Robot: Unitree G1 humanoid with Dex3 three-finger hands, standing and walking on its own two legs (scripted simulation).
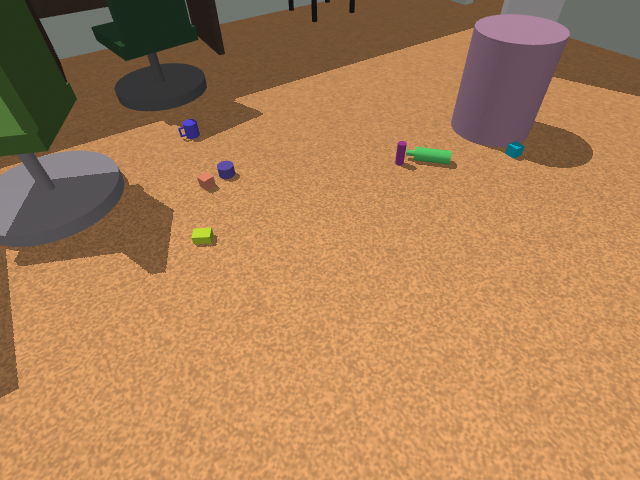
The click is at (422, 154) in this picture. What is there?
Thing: lying bottle
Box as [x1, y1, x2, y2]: [406, 147, 451, 164]
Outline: 406,154 413,155 414,159 448,164 451,151 416,147 414,150 407,150
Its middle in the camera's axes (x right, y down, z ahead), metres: +0.60 -0.49 +2.12
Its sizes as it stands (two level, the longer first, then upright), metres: 0.235 0.073 0.073
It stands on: the floor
